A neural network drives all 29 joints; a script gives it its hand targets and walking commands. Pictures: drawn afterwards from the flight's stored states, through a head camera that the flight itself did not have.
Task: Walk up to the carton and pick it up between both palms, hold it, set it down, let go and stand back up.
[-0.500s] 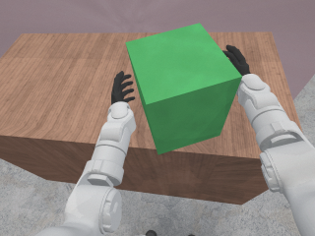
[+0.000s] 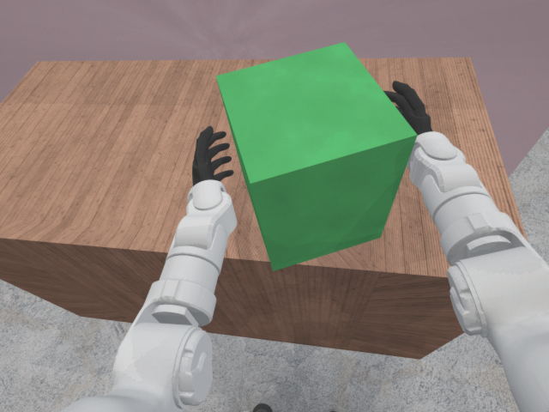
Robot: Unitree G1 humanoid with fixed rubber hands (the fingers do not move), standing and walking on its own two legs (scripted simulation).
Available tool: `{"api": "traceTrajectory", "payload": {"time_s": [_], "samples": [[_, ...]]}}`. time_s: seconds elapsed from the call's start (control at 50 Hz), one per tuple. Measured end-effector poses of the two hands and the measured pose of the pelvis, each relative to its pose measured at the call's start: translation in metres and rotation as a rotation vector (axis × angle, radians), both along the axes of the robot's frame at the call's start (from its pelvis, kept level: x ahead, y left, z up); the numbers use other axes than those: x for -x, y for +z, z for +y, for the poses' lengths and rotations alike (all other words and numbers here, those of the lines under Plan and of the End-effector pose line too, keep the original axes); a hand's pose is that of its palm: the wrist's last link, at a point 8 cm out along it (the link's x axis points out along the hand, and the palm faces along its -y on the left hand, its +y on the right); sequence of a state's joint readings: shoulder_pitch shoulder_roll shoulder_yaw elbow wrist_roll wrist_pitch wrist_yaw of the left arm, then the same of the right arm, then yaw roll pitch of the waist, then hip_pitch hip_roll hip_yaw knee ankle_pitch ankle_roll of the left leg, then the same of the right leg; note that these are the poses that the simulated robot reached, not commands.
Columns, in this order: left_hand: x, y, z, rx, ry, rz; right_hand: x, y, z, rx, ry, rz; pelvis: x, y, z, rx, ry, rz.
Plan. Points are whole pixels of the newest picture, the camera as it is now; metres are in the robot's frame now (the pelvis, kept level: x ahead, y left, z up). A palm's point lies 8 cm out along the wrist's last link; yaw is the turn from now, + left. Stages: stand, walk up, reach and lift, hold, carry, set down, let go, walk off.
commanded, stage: reach and lift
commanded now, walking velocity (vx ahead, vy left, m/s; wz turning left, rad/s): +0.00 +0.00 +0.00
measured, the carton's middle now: (306, 164) +0.47 +0.03 +0.05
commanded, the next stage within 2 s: none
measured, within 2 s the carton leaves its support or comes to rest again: leaves its support in 1.04 s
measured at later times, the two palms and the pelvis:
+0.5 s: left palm (191, 195) +0.37 +0.18 +0.09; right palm (391, 145) +0.47 -0.09 +0.11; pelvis +0.00 +0.00 +0.00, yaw +0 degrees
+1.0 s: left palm (185, 195) +0.37 +0.19 +0.10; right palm (386, 147) +0.46 -0.09 +0.11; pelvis +0.00 +0.00 +0.00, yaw +0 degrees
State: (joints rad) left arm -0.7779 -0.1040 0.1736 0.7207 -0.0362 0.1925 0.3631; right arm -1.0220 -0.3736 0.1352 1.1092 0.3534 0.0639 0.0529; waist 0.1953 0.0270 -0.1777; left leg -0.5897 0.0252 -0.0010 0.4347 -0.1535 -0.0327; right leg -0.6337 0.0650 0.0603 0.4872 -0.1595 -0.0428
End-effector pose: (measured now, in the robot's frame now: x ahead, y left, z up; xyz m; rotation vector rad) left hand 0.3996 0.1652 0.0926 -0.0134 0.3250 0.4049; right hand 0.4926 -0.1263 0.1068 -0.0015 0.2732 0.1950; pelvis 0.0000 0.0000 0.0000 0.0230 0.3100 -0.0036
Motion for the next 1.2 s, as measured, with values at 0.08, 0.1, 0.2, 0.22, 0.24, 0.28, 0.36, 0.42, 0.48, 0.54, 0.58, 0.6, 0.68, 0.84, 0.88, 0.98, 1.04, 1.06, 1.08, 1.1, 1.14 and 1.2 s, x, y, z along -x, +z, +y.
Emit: {"api": "traceTrajectory", "payload": {"time_s": [0.08, 0.1, 0.2, 0.22, 0.24, 0.28, 0.36, 0.42, 0.48, 0.54, 0.58, 0.6, 0.68, 0.84, 0.88, 0.98, 1.04, 1.06, 1.08, 1.1, 1.14, 1.2], "samples": [[0.0, 0.0, 0.0, 0.005, 0.004, -0.003, 0.0, -0.001, 0.0, -0.012, -0.008, 0.004, 0.0, 0.0, 0.0, 0.0, 0.0, 0.001], [0.0, -0.001, 0.0, 0.009, 0.007, -0.005, 0.0, 0.0, 0.0, -0.011, -0.008, 0.004, 0.0, 0.0, 0.0, 0.0, 0.0, 0.001], [0.002, -0.001, -0.002, 0.025, 0.032, -0.012, 0.002, 0.0, 0.002, -0.026, 0.006, 0.003, -0.001, 0.0, -0.001, 0.0, -0.001, 0.001], [0.003, -0.001, -0.003, 0.029, 0.038, -0.014, 0.002, 0.0, 0.003, -0.026, 0.016, 0.0, -0.001, 0.0, -0.001, 0.0, -0.001, -0.001], [0.004, -0.001, -0.003, 0.031, 0.044, -0.015, 0.003, 0.001, 0.004, -0.025, 0.028, -0.003, -0.001, 0.0, -0.001, 0.0, -0.001, -0.004], [0.006, 0.0, -0.004, 0.027, 0.052, -0.014, 0.005, 0.003, 0.007, -0.022, 0.052, -0.011, -0.002, 0.001, -0.002, 0.0, -0.002, -0.014], [0.011, 0.004, 0.002, 0.018, 0.072, -0.014, 0.01, 0.007, 0.014, 0.001, 0.063, -0.028, -0.002, 0.002, -0.003, -0.001, -0.002, -0.036], [0.018, 0.003, 0.01, 0.03, 0.099, -0.009, 0.017, 0.005, 0.024, 0.011, 0.067, -0.023, 0.0, 0.002, -0.003, -0.001, -0.002, -0.057], [0.025, 0.0, 0.017, 0.043, 0.112, -0.009, 0.023, 0.003, 0.032, -0.002, 0.062, -0.019, 0.003, 0.003, -0.003, 0.0, -0.003, -0.08], [0.028, 0.002, 0.019, 0.04, 0.112, -0.016, 0.026, 0.007, 0.034, -0.002, 0.062, -0.034, 0.004, 0.003, -0.002, 0.002, -0.003, -0.09], [0.03, 0.003, 0.02, 0.04, 0.115, -0.015, 0.028, 0.007, 0.036, -0.001, 0.061, -0.035, 0.005, 0.003, -0.001, 0.002, -0.003, -0.095], [0.031, 0.003, 0.02, 0.041, 0.116, -0.014, 0.029, 0.007, 0.036, -0.002, 0.061, -0.032, 0.005, 0.003, -0.001, 0.002, -0.003, -0.097], [0.032, 0.002, 0.022, 0.048, 0.122, -0.007, 0.031, 0.004, 0.038, -0.008, 0.057, -0.017, 0.005, 0.003, -0.001, 0.003, -0.003, -0.101], [0.03, 0.001, 0.023, 0.05, 0.121, -0.002, 0.03, 0.002, 0.038, -0.006, 0.053, -0.009, 0.003, 0.004, 0.0, 0.004, -0.003, -0.101], [0.03, 0.001, 0.023, 0.051, 0.121, -0.003, 0.03, 0.002, 0.039, -0.005, 0.053, -0.01, 0.003, 0.004, 0.001, 0.005, -0.003, -0.101], [0.03, 0.003, 0.025, 0.054, 0.121, -0.006, 0.03, 0.004, 0.04, -0.002, 0.05, -0.012, 0.001, 0.005, 0.002, 0.007, -0.003, -0.109], [0.03, 0.006, 0.026, 0.058, 0.121, -0.009, 0.032, 0.007, 0.042, 0.0, 0.049, -0.016, 0.001, 0.005, 0.003, 0.009, -0.003, -0.118], [0.031, 0.007, 0.027, 0.059, 0.121, -0.01, 0.032, 0.008, 0.042, 0.002, 0.048, -0.016, 0.0, 0.005, 0.004, 0.009, -0.003, -0.123], [0.032, 0.007, 0.028, 0.061, 0.122, -0.011, 0.033, 0.009, 0.043, 0.004, 0.048, -0.017, 0.0, 0.005, 0.004, 0.01, -0.003, -0.127], [0.033, 0.008, 0.028, 0.063, 0.123, -0.011, 0.035, 0.01, 0.044, 0.008, 0.048, -0.018, 0.0, 0.006, 0.005, 0.011, -0.003, -0.133], [0.036, 0.01, 0.03, 0.067, 0.124, -0.01, 0.037, 0.012, 0.046, 0.016, 0.049, -0.019, 0.0, 0.006, 0.006, 0.012, -0.003, -0.144], [0.04, 0.012, 0.032, 0.073, 0.123, -0.005, 0.042, 0.016, 0.048, 0.025, 0.049, -0.015, 0.001, 0.007, 0.007, 0.015, -0.003, -0.162]]}}
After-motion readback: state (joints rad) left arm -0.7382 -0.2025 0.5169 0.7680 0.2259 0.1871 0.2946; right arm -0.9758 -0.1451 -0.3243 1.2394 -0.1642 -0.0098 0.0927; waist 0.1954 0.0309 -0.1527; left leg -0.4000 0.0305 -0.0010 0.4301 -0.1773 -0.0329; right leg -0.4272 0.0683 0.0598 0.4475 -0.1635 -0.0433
